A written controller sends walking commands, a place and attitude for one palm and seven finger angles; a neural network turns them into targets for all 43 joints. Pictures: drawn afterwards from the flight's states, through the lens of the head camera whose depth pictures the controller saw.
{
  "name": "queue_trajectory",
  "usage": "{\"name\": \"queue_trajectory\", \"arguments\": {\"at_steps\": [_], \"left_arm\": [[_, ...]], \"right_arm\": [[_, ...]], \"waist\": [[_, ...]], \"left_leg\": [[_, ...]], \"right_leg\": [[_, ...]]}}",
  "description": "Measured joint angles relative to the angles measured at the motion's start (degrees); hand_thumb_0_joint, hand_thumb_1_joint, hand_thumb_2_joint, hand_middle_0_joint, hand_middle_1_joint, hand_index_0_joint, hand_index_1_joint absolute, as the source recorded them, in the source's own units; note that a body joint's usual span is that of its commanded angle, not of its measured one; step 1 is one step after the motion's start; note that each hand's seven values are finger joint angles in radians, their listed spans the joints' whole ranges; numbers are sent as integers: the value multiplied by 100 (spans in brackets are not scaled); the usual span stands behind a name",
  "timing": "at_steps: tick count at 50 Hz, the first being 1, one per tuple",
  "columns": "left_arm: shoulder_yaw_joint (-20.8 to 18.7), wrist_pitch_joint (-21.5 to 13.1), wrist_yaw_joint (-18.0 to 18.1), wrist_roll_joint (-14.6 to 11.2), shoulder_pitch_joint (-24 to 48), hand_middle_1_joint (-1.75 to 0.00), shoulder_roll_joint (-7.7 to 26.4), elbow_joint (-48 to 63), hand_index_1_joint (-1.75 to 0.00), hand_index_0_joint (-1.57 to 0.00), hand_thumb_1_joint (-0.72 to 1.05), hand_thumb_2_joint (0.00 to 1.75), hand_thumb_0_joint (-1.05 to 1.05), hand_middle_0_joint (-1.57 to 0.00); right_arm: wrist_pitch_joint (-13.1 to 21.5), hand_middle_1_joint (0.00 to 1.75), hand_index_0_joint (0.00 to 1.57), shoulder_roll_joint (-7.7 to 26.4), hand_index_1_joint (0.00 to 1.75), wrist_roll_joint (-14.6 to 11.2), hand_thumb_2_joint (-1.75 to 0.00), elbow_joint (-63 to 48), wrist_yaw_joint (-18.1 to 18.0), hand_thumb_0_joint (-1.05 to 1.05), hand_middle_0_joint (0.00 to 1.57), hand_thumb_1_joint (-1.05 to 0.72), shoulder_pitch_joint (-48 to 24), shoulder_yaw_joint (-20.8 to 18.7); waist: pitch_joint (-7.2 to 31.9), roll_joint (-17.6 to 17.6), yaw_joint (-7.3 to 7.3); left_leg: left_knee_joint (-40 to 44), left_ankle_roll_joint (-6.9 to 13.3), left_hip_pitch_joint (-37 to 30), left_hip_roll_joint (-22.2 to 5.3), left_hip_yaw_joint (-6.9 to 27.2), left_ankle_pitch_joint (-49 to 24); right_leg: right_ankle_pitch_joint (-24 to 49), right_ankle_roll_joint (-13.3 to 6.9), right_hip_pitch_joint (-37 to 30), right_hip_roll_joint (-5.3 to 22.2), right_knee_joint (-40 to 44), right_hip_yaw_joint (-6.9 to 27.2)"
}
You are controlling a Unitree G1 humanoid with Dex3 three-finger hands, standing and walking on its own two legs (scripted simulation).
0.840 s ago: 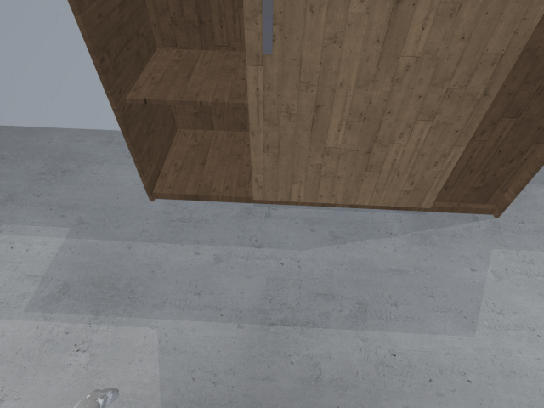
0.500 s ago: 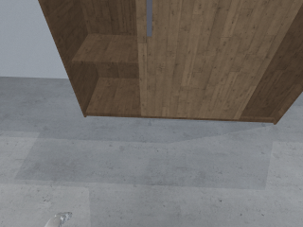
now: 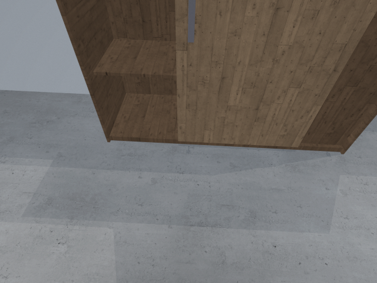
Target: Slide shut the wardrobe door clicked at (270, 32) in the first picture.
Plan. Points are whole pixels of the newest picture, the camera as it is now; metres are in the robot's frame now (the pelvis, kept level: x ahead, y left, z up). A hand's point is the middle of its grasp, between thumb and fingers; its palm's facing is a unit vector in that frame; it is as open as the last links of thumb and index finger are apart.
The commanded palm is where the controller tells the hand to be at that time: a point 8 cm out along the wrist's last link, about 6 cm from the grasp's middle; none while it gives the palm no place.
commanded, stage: stand and wait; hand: right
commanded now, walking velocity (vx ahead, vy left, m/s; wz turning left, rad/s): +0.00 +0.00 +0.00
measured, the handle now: (192, 0) +1.10 +0.06 +0.18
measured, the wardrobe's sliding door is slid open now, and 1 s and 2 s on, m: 0.50 0.50 0.50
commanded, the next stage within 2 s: look at it before walking up in 0.10 s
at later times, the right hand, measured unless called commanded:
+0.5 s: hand out of the picture +0.08 -0.25 -0.15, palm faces -0.03 +0.94 -0.33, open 7.3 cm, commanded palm none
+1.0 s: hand out of the picture +0.06 -0.23 -0.17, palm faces -0.06 +0.96 -0.28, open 7.3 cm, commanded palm none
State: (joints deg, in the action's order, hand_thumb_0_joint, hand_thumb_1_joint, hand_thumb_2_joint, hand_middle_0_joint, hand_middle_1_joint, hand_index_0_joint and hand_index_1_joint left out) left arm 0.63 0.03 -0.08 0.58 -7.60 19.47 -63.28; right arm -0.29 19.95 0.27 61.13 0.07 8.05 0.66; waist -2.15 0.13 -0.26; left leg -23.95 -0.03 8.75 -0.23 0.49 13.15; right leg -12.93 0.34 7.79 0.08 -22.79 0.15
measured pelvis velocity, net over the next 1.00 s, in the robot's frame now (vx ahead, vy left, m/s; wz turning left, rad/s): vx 0.02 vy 0.00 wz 0.06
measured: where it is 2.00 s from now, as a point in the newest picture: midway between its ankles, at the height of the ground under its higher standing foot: (188, 279)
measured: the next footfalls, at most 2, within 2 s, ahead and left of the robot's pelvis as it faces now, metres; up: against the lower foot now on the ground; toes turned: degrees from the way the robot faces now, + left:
right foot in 1.56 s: +0.36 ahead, -0.08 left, +0.00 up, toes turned +16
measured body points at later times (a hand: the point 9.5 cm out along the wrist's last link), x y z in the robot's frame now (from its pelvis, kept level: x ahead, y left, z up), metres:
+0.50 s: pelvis +0.00 +0.00 +0.00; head +0.00 +0.00 +0.45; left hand +0.08 +0.30 -0.13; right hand +0.08 -0.30 -0.13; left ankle +0.00 +0.12 -0.74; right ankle -0.01 -0.12 -0.74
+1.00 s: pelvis +0.02 +0.00 -0.01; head +0.01 -0.01 +0.44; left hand +0.07 +0.27 -0.15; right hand +0.07 -0.28 -0.15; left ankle +0.00 +0.12 -0.74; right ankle +0.00 -0.12 -0.74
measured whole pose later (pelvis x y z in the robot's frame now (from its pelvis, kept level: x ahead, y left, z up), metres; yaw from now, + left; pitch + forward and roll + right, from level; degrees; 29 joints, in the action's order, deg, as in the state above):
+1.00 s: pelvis +0.02 +0.00 -0.01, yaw +4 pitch -1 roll +0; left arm 0.2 0.4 -0.1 1.2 -10.1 16.0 -61.3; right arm -1.9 17.1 0.9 59.7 0.8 13.9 -0.4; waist 0.0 0.5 1.0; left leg -28.9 0.4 11.2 1.4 3.7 16.7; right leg -17.9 0.2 9.0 1.6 -28.0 -3.1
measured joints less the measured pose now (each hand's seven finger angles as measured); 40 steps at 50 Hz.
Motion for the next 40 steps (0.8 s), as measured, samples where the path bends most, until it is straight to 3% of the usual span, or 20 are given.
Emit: {"name": "queue_trajectory", "arguments": {"at_steps": [40], "left_arm": [[13, -41, 3, -16, 111, -30, -27, -43, -30, -21, 90, 89, 0, -20]], "right_arm": [[35, 30, 21, 2, 30, 9, -90, 60, -2, 1, 21, -91, 12, -4]], "waist": [[7, 39, 28]], "left_leg": [[205, -12, -89, 0, 9, -99]], "right_leg": [[85, -5, -83, 2, 185, -8]]}}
